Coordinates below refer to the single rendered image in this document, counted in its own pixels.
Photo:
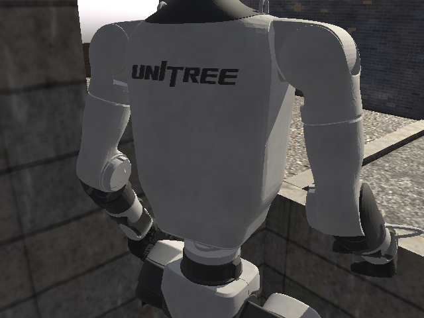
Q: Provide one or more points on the left robot upper arm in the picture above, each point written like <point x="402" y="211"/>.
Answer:
<point x="107" y="110"/>

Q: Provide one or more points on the right robot upper arm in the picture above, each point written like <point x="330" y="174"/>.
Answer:
<point x="323" y="61"/>

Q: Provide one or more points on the left robot forearm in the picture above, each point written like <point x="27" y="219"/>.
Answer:
<point x="124" y="207"/>

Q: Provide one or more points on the right robot forearm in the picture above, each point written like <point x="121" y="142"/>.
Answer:
<point x="379" y="245"/>

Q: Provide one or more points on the right robot hand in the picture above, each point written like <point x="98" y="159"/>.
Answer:
<point x="368" y="269"/>

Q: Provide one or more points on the robot left thigh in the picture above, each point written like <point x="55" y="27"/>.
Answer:
<point x="148" y="288"/>

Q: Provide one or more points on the left robot hand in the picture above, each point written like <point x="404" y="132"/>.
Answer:
<point x="141" y="248"/>

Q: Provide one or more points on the robot thigh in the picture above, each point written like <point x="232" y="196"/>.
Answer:
<point x="148" y="288"/>
<point x="279" y="306"/>

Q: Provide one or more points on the robot right thigh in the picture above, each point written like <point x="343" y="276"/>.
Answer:
<point x="279" y="306"/>

